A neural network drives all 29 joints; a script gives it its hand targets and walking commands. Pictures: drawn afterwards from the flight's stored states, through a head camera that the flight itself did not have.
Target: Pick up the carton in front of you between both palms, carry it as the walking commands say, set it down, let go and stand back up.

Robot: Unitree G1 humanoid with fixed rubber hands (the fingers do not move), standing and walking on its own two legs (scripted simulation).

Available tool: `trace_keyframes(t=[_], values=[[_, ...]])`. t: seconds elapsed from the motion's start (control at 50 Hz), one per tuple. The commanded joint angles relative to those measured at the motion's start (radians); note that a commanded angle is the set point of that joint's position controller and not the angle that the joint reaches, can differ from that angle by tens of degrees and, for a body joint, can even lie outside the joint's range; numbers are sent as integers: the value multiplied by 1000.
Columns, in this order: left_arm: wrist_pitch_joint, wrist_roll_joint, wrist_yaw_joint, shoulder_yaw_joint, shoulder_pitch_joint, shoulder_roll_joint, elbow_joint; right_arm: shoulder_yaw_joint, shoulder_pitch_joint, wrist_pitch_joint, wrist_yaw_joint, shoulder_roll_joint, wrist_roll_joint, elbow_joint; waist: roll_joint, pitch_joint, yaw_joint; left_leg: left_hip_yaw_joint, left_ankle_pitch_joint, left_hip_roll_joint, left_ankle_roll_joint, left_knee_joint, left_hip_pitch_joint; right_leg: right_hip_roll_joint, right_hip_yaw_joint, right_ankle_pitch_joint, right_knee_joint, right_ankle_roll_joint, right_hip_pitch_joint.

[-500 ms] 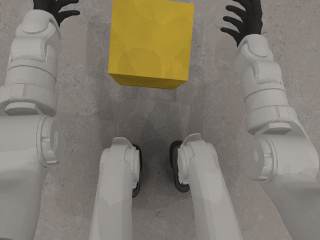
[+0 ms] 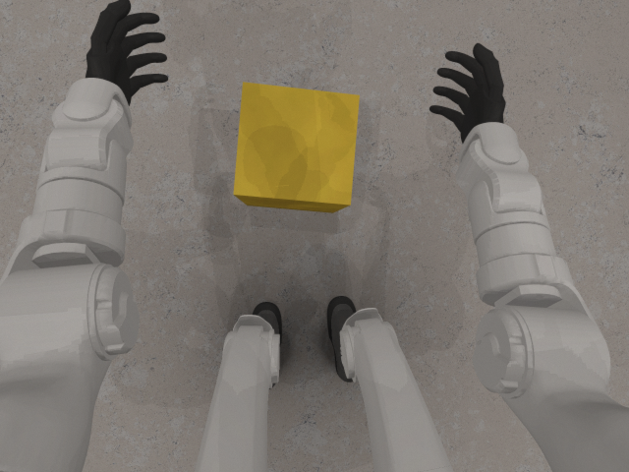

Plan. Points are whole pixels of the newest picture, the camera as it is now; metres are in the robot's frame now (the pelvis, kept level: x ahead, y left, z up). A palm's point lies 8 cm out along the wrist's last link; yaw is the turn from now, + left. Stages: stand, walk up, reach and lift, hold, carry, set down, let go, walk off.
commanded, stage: let go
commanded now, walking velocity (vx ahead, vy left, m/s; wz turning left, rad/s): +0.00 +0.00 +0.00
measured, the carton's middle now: (295, 158) +0.53 +0.01 -0.50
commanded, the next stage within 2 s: stand in 1.36 s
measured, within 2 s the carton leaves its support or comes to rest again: neither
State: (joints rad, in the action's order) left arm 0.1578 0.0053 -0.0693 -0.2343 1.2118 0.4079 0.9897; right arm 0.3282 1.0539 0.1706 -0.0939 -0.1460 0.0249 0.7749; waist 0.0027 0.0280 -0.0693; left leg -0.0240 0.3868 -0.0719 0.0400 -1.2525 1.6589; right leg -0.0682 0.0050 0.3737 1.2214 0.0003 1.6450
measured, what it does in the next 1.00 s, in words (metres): rises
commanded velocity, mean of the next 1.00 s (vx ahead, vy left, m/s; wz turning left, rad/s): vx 0.00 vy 0.00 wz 0.00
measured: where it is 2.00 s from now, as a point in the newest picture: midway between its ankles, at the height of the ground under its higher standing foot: (306, 356)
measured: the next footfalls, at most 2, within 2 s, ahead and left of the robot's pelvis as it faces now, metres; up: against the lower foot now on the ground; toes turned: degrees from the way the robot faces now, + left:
none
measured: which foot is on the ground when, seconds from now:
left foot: down 0.00-1.00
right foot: down 0.00-1.00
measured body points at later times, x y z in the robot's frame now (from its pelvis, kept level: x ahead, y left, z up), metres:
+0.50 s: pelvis +0.04 -0.01 +0.11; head +0.24 +0.01 +0.51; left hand +0.38 +0.23 -0.01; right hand +0.37 -0.23 +0.00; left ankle +0.07 +0.09 -0.59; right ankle +0.07 -0.11 -0.59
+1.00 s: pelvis +0.10 +0.01 +0.15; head +0.12 +0.02 +0.60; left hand +0.27 +0.25 +0.07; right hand +0.27 -0.23 +0.08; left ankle +0.07 +0.09 -0.59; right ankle +0.07 -0.11 -0.59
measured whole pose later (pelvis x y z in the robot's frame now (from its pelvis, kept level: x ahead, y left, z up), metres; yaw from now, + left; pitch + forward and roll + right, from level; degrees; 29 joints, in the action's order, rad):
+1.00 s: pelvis +0.10 +0.01 +0.15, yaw +1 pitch +0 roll -1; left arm 0.07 0.01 -0.05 -0.05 -0.25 0.23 0.43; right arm 0.03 -0.25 0.08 0.08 -0.21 0.01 0.42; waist 0.02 -0.05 -0.01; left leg -0.03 0.29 -0.07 0.05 -0.45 0.15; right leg -0.05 0.06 0.28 0.44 0.01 0.15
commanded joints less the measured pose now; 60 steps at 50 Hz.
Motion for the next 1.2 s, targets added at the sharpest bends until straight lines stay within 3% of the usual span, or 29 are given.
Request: trace_keyframes(t=[0.0,0.06,0.12,0.16,0.24,0.26,0.3,0.32,0.34,0.4,0.44,0.48,0.5,0.52,0.54,0.56,0.58,0.62,0.64,0.66,0.72,0.74,0.76,0.8,0.96,1.06,1.12,1.16,1.18], values=[[-54,-28,2,-48,123,84,-132,3,82,-50,15,-100,-40,-137,-99,1021,17,-89,-656,38,-39,159,-847,18,24,-459,-173,-42,-478],[-50,-74,25,-52,7,58,-172,2,-40,-54,39,-102,-59,-145,-115,1043,12,-83,-672,34,-52,229,-932,13,24,-471,-223,-31,-556],[-48,-94,53,-63,-178,-11,-223,-43,-204,-54,78,-121,-108,-168,-70,1048,9,-78,-656,35,-52,289,-1047,15,8,-427,-281,-33,-678],[-50,-99,68,-53,-292,-45,-274,-75,-280,-60,105,-125,-104,-207,-73,964,37,-83,-641,44,-48,338,-1074,23,9,-379,-323,-30,-672],[-84,-54,72,-2,-431,-73,-368,-116,-411,-90,133,-125,-93,-249,-17,843,-2,-78,-517,49,-41,432,-998,45,30,-406,-394,-20,-883],[-96,-58,71,-5,-447,-63,-390,-127,-420,-95,138,-121,-86,-236,-29,798,21,-69,-469,40,-45,452,-971,54,44,-383,-412,-12,-906],[-117,-33,64,-3,-508,-44,-392,-148,-472,-112,135,-124,-87,-291,33,757,-9,-63,-387,39,-33,477,-936,62,62,-404,-436,-13,-1023],[-128,-36,61,-2,-546,-49,-414,-169,-492,-117,138,-121,-69,-290,-4,726,27,-47,-357,34,-36,494,-921,74,79,-404,-459,-10,-1052],[-131,-30,56,-6,-577,-44,-404,-170,-543,-120,136,-112,-71,-283,26,704,2,-42,-333,28,-30,503,-892,79,94,-446,-471,-12,-1104],[-144,-27,41,24,-741,-55,-402,-186,-707,-129,145,-84,-44,-271,-5,653,34,-35,-313,31,-28,544,-921,85,101,-478,-496,-18,-1199],[-146,-31,36,31,-829,-71,-415,-188,-805,-137,150,-90,-45,-259,-8,588,20,-37,-288,39,-25,569,-969,83,95,-438,-521,-18,-1198],[-157,-35,35,35,-918,-87,-425,-201,-869,-148,149,-93,-41,-262,-32,509,45,-32,-267,42,-28,599,-1021,82,95,-385,-557,-12,-1217],[-158,-34,32,52,-977,-106,-445,-201,-915,-154,150,-97,-40,-298,-15,504,29,-38,-275,47,-26,614,-1083,72,86,-387,-574,-11,-1241],[-159,-41,32,48,-1010,-94,-458,-210,-933,-160,152,-88,-29,-333,-28,487,54,-41,-281,50,-25,626,-1107,73,85,-382,-586,-10,-1258],[-163,-38,36,69,-1038,-111,-487,-221,-974,-167,153,-91,-22,-339,-36,446,30,-48,-285,51,-22,649,-1160,68,80,-378,-601,-2,-1274],[-161,-49,37,56,-1083,-116,-489,-213,-991,-170,155,-99,-18,-357,-43,417,59,-44,-285,53,-31,666,-1188,71,75,-367,-626,-4,-1294],[-168,-37,38,86,-1122,-128,-508,-222,-1030,-173,151,-92,-22,-378,-7,381,38,-55,-306,57,-24,687,-1236,61,63,-381,-637,-6,-1314],[-172,-42,42,79,-1168,-119,-561,-230,-1079,-173,154,-102,-20,-389,-23,315,61,-52,-288,56,-30,715,-1293,73,70,-339,-676,0,-1360],[-172,-27,41,102,-1208,-132,-558,-224,-1101,-173,154,-116,-39,-406,9,267,35,-59,-282,62,-26,731,-1322,67,57,-323,-686,1,-1364],[-174,-40,43,90,-1200,-116,-603,-234,-1110,-174,160,-112,-19,-410,-12,236,56,-59,-307,58,-30,748,-1348,71,55,-326,-705,3,-1355],[-160,-18,40,110,-1266,-117,-615,-247,-1187,-161,162,-111,-21,-441,-5,189,29,-67,-342,70,-25,792,-1459,62,43,-356,-740,3,-1400],[-155,-24,40,105,-1321,-111,-629,-247,-1206,-156,165,-136,-23,-442,-41,184,57,-58,-377,65,-36,797,-1469,62,49,-375,-745,3,-1446],[-151,-10,37,126,-1346,-117,-641,-262,-1231,-150,164,-134,-19,-448,-17,159,38,-51,-378,66,-34,805,-1483,60,49,-399,-757,-1,-1466],[-141,-12,31,130,-1395,-105,-646,-256,-1271,-139,165,-145,-16,-431,-50,127,44,-61,-439,73,-39,832,-1536,58,49,-439,-772,3,-1487],[-72,13,23,176,-1448,-110,-662,-261,-1277,-74,171,-194,-23,-451,-63,-62,59,-58,-432,84,-57,872,-1586,36,26,-338,-820,12,-1497],[-42,28,20,185,-1428,-115,-668,-267,-1245,-43,173,-174,-46,-469,16,-65,55,-56,-380,85,-43,868,-1582,36,20,-315,-807,11,-1521],[-33,17,11,175,-1420,-89,-654,-275,-1262,-36,166,-161,-42,-437,-6,-80,52,-36,-374,70,-45,858,-1553,41,29,-340,-810,7,-1545],[-34,12,8,162,-1430,-97,-666,-282,-1245,-36,165,-159,-46,-449,30,-42,75,-38,-377,71,-38,853,-1592,46,31,-330,-811,3,-1552],[-34,11,4,152,-1432,-85,-645,-243,-1235,-37,161,-196,-59,-440,19,-63,60,-33,-377,66,-41,854,-1569,46,32,-349,-810,4,-1549]])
